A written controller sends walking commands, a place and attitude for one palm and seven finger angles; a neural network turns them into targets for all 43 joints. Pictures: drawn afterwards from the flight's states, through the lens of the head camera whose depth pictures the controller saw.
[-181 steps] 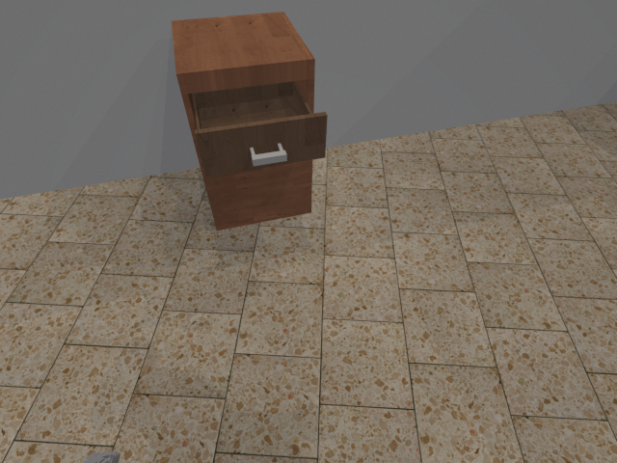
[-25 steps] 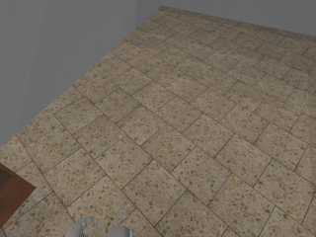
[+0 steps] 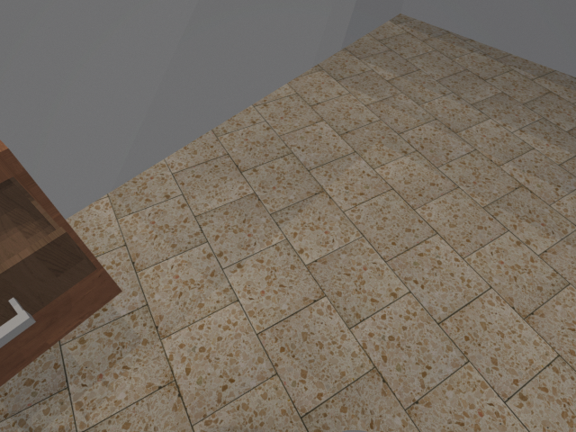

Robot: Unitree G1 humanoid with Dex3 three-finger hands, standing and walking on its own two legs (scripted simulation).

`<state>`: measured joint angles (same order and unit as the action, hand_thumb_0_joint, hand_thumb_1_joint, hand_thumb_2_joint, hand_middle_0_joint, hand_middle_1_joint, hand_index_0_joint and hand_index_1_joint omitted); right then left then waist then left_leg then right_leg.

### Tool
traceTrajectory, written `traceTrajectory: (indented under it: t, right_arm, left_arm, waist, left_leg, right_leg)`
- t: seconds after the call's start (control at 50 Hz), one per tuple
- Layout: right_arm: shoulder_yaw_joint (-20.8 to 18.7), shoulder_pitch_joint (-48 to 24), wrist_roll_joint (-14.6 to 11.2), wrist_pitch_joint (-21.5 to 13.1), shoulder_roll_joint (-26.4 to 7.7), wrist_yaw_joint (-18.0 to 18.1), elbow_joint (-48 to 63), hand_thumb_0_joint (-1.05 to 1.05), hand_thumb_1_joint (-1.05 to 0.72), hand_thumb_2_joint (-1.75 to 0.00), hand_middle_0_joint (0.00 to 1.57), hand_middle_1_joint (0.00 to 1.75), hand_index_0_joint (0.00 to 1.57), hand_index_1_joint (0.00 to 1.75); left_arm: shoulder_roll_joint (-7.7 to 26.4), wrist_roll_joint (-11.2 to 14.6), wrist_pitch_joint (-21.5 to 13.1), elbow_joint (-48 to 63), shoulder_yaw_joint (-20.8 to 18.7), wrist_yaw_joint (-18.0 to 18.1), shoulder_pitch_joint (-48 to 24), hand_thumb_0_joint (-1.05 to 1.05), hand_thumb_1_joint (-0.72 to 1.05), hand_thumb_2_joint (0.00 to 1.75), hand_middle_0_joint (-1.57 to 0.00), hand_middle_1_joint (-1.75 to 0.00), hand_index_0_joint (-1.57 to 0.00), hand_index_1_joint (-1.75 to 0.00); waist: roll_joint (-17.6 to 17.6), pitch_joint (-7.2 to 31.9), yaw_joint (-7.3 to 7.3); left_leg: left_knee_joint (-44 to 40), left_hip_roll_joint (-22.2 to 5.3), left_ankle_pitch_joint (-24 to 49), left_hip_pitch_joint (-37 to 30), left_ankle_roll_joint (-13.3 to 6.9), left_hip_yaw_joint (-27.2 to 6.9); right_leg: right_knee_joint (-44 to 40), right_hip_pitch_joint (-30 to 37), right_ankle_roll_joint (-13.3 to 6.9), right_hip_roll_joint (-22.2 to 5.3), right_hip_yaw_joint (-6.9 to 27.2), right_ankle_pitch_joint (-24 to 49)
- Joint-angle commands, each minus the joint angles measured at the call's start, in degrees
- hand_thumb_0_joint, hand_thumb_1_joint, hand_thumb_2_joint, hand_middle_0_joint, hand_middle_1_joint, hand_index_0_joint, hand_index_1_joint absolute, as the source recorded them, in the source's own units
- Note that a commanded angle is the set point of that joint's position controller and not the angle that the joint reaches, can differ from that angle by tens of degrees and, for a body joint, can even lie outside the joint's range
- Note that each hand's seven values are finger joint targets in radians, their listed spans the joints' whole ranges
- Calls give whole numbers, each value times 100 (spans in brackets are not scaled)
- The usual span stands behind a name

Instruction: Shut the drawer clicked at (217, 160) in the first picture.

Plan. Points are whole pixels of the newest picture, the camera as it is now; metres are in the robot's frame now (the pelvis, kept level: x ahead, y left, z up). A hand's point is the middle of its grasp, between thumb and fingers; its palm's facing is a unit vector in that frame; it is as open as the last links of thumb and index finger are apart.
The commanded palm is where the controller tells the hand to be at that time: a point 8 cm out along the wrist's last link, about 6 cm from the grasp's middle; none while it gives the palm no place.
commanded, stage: turn to face it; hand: left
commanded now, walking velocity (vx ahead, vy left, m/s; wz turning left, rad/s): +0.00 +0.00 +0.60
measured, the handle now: out of the picture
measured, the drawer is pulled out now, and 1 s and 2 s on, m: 0.22 0.22 0.22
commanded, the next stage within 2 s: take the last steps up to it in 1.24 s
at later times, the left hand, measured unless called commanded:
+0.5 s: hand out of the picture -0.06 +0.18 -0.17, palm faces +0.36 -0.90 -0.24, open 7.4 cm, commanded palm none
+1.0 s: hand out of the picture -0.07 +0.21 -0.15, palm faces +0.58 -0.76 -0.31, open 7.4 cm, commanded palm none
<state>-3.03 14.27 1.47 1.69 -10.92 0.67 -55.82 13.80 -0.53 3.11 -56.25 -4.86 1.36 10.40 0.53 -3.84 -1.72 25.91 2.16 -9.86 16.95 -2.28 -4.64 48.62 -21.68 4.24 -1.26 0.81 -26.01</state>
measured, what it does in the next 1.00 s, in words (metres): steps on the spot, turning left: right foot, then left foot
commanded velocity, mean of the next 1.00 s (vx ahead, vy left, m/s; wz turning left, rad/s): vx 0.00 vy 0.00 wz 0.57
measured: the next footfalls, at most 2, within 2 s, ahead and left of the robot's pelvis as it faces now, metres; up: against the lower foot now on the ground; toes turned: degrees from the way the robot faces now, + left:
right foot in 0.12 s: +0.03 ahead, -0.15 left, +0.00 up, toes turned +6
left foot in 0.54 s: -0.06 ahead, +0.10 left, +0.00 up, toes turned +29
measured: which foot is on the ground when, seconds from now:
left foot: down 0.00-0.12, up 0.14-0.52, down 0.54-1.00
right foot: up 0.00-0.10, down 0.12-0.54, up 0.56-0.98, down 1.00-1.00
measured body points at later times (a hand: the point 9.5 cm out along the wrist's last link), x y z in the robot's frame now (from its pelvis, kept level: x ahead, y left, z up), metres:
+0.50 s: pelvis -0.04 -0.03 -0.01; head +0.00 -0.01 +0.44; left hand -0.08 +0.23 -0.15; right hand +0.16 -0.25 -0.14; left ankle -0.09 +0.09 -0.72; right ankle -0.01 -0.15 -0.74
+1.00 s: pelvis -0.04 -0.03 -0.01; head -0.01 -0.03 +0.43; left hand -0.10 +0.25 -0.13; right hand +0.15 -0.20 -0.17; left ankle -0.09 +0.08 -0.74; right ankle +0.04 -0.12 -0.75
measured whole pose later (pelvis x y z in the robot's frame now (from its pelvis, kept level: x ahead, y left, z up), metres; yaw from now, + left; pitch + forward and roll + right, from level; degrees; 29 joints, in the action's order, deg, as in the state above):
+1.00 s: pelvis -0.04 -0.03 -0.01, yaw +36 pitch -1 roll +1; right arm -3.6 12.3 1.2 3.2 -12.8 -0.7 -53.1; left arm 13.3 -0.6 1.6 -49.4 -3.1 1.0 8.6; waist 1.6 -3.6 -1.5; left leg 32.4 4.0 -14.8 16.9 0.0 -6.5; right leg 33.5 -16.2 3.3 -1.3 -0.5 -16.9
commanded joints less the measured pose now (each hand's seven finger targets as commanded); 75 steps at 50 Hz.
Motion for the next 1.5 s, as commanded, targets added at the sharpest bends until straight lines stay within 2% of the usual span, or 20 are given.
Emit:
traceTrajectory:
  t: [0.0, 0.06, 0.1, 0.12, 0.2, 0.4, 0.48, 0.5, 0.52, 0.56, 0.64, 0.86, 0.94, 0.96, 0.98, 1.1, 1.28, 1.38, 1.42, 1.48]
  right_arm:
    - [-369, 19, -1, -26, -1322, 36, 440, 0, -90, -90, 20, 30, 20, 30]
    - [-391, -392, -52, 22, -1274, -26, 624, 0, -90, -90, 20, 30, 20, 30]
    - [-313, -376, -92, 23, -650, -78, 889, 0, -90, -90, 20, 30, 20, 30]
    - [-387, -406, 7, 41, -987, -96, 900, 0, -90, -90, 20, 30, 20, 30]
    - [-363, -233, -1, 177, -878, -244, 600, 0, -90, -90, 20, 30, 20, 30]
    - [-180, -1174, -89, 99, -727, -268, 942, 0, -90, -90, 20, 30, 20, 30]
    - [-199, -579, -78, -8, -915, -237, 842, 0, -90, -90, 20, 30, 20, 30]
    - [-303, -247, -52, -62, -1343, -219, 772, 0, -90, -90, 20, 30, 20, 30]
    - [-484, 186, -33, -96, -2025, -181, 747, 0, -90, -90, 20, 30, 20, 30]
    - [-450, 518, -74, -99, -1943, -68, 561, 0, -90, -90, 20, 30, 20, 30]
    - [-264, -477, -56, -139, -1390, -18, 798, 0, -90, -90, 20, 30, 20, 30]
    - [-344, -289, -10, -38, -1393, -42, 727, 0, -90, -90, 20, 30, 20, 30]
    - [-347, -539, -58, -9, -1287, -56, 798, 0, -90, -90, 20, 30, 20, 30]
    - [-311, -444, -115, -22, -1009, -88, 815, 0, -90, -90, 20, 30, 20, 30]
    - [-236, -325, -130, -38, -626, -107, 955, 0, -90, -90, 20, 30, 20, 30]
    - [-281, -130, -18, 151, -763, -219, 509, 0, -90, -90, 20, 30, 20, 30]
    - [-124, -765, -98, 102, -561, -169, 506, 0, -90, -90, 20, 30, 20, 30]
    - [-28, 38, -66, -90, -526, -100, 186, 0, -90, -90, 20, 30, 20, 30]
    - [-216, 550, 46, -167, -1493, -61, 100, 0, -90, -90, 20, 30, 20, 30]
    - [-114, 514, 14, -224, -1173, 60, 2, 0, -90, -90, 20, 30, 20, 30]
  left_arm:
    - [268, 51, -167, 580, -33, 25, 43, 0, 90, 90, -20, -30, -20, -30]
    - [483, 48, -226, 535, -77, 63, 625, 0, 90, 90, -20, -30, -20, -30]
    - [1359, -104, -290, 671, -213, 102, 720, 0, 90, 90, -20, -30, -20, -30]
    - [1340, -52, -263, 845, -153, 96, 434, 0, 90, 90, -20, -30, -20, -30]
    - [746, -63, -341, 1059, 8, 61, -319, 0, 90, 90, -20, -30, -20, -30]
    - [1199, -131, -311, 810, -120, 38, 686, 0, 90, 90, -20, -30, -20, -30]
    - [1201, -66, -239, 756, -166, 8, 599, 0, 90, 90, -20, -30, -20, -30]
    - [1024, -24, -208, 823, -138, -24, 670, 0, 90, 90, -20, -30, -20, -30]
    - [597, -3, -201, 1101, -41, -79, 447, 0, 90, 90, -20, -30, -20, -30]
    - [590, -51, -130, 1141, -23, 7, -24, 0, 90, 90, -20, -30, -20, -30]
    - [664, -32, -122, 784, -82, -80, 220, 0, 90, 90, -20, -30, -20, -30]
    - [558, 7, -143, 1013, -16, -10, -166, 0, 90, 90, -20, -30, -20, -30]
    - [573, 36, -259, 895, -22, 38, 493, 0, 90, 90, -20, -30, -20, -30]
    - [886, -20, -336, 889, -75, 74, 647, 0, 90, 90, -20, -30, -20, -30]
    - [1394, -105, -372, 911, -170, 104, 691, 0, 90, 90, -20, -30, -20, -30]
    - [702, -56, -386, 1098, 13, 76, -124, 0, 90, 90, -20, -30, -20, -30]
    - [1011, -134, -348, 569, -72, 51, 745, 0, 90, 90, -20, -30, -20, -30]
    - [865, -65, -299, 307, -32, 13, 599, 0, 90, 90, -20, -30, -20, -30]
    - [167, -48, -258, 514, 142, -96, 548, 0, 90, 90, -20, -30, -20, -30]
    - [396, -140, -285, 383, 131, -162, 105, 0, 90, 90, -20, -30, -20, -30]
  waist:
    - [882, 825, 34]
    - [661, 817, 379]
    - [-1905, 496, 475]
    - [-1383, 440, 375]
    - [-974, -222, -50]
    - [-1290, 349, 509]
    - [-1095, 800, 199]
    - [-89, 1083, 10]
    - [1774, 1125, -267]
    - [1410, 1259, -332]
    - [897, 587, 139]
    - [787, 517, 24]
    - [549, 697, 367]
    - [-217, 778, 425]
    - [-1805, 730, 412]
    - [-963, 73, 53]
    - [-1253, 397, 484]
    - [-919, 708, 80]
    - [1716, 415, -184]
    - [1093, -299, -164]
  left_leg:
    - [-519, -1331, 1580, -614, -763, -1870]
    - [-170, -929, 521, 420, -394, -1817]
    - [2152, 361, -2128, 2233, 477, 78]
    - [3185, 2, -2175, 1914, 400, -96]
    - [4450, -327, -1036, 1586, 552, 312]
    - [2182, -374, -1699, 843, 619, 970]
    - [115, -327, -501, -461, 456, 1113]
    - [-340, -894, 599, -1656, 206, 410]
    - [-421, -2566, 3089, -2395, -628, -1661]
    - [-217, -2515, 3701, -2065, -1008, -1503]
    - [-459, -1539, 2789, -1058, -591, -536]
    - [-499, -1385, 1623, -755, -806, -1496]
    - [141, -1032, 1318, 106, -461, -1477]
    - [839, -647, 443, 824, -123, -1176]
    - [2172, 264, -1972, 1753, 389, 69]
    - [4311, -332, -1115, 1315, 534, 248]
    - [2191, -287, -1744, 621, 544, 726]
    - [-226, -251, -639, -1175, 347, 939]
    - [-1459, -2285, -1799, -1922, -481, -1758]
    - [-1819, -2223, -2237, -1164, -839, -1794]
  right_leg:
    - [-704, 214, -82, 128, -48, 91]
    - [-2388, 1587, -149, 80, -47, 1087]
    - [-3790, 2186, -1040, -2445, 2294, 478]
    - [-3747, 1213, -1291, -2665, 2037, 392]
    - [-3374, 444, -1015, -1600, 366, 1491]
    - [-2636, 1622, -1203, -2025, -262, 3507]
    - [-1556, 1436, -661, -1854, -880, 3506]
    - [-552, 442, -304, -1567, -1098, 2591]
    - [758, -1316, 165, -760, -1167, -910]
    - [1755, -1497, 78, -704, -231, -892]
    - [1779, -1040, 144, -581, -150, 323]
    - [-223, -249, 65, -155, -84, 108]
    - [-2152, 1358, -41, -23, -174, 1215]
    - [-2984, 2176, -197, -704, 519, 1452]
    - [-3315, 2453, -873, -2333, 2044, 2148]
    - [-3276, 855, -1057, -1608, 265, 2041]
    - [-2941, 1594, -1283, -1801, 44, 3325]
    - [-2449, 870, -752, -1440, -295, 1436]
    - [-438, -1266, -188, -303, -1083, -720]
    - [1070, -1760, -338, -439, -146, -14]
